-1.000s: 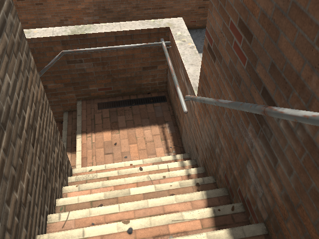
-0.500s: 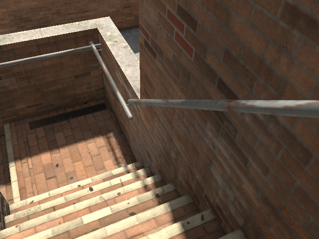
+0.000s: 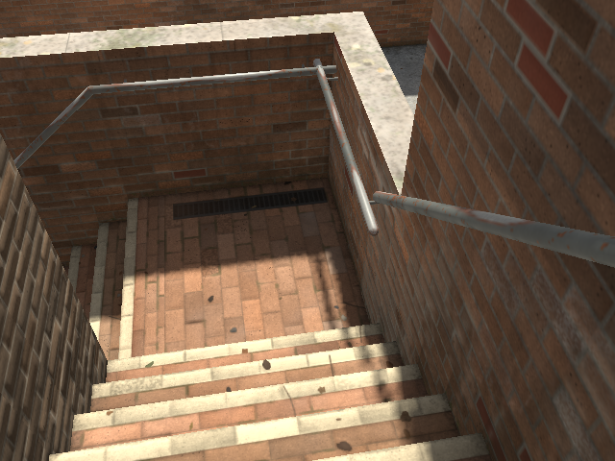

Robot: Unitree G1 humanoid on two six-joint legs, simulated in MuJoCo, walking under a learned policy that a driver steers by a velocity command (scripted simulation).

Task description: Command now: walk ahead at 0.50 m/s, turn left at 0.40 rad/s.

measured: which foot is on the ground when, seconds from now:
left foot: up 0.00-0.06, down 0.08-0.48, up 0.50-0.96, down 0.98-1.00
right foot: down 0.00-0.08, up 0.10-0.46, down 0.48-1.00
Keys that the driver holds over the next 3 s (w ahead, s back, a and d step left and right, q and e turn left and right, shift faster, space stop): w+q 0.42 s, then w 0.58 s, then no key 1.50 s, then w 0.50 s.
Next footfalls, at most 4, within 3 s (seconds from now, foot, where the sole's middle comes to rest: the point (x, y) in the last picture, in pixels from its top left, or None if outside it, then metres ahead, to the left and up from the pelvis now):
0.08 left None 0.12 0.13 -0.87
0.48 right None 0.39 -0.02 -1.07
0.98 left None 0.59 0.25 -1.27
1.44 right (296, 450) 0.85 0.09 -1.47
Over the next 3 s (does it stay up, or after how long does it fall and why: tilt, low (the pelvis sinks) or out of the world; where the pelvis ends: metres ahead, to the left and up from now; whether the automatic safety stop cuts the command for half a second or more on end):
stays up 0.93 0.27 -0.78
